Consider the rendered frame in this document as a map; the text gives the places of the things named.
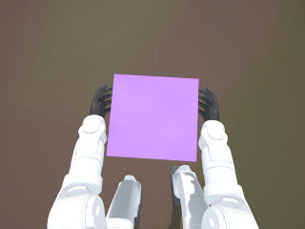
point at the carton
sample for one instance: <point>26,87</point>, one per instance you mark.
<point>153,117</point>

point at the robot right shin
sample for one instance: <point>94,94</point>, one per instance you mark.
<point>184,168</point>

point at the left robot upper arm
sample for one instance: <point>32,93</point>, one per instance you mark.
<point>78,212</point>

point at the left robot hand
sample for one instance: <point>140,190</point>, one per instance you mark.
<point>98,105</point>

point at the robot right thigh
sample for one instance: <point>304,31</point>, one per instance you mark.
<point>193,204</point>

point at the right robot upper arm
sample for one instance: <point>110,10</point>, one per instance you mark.
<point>222,217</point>

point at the right robot hand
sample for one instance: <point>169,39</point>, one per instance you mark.
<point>211,110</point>

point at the robot right forearm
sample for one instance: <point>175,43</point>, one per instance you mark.
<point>221,187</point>

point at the robot left forearm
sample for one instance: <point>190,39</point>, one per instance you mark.
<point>84,176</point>

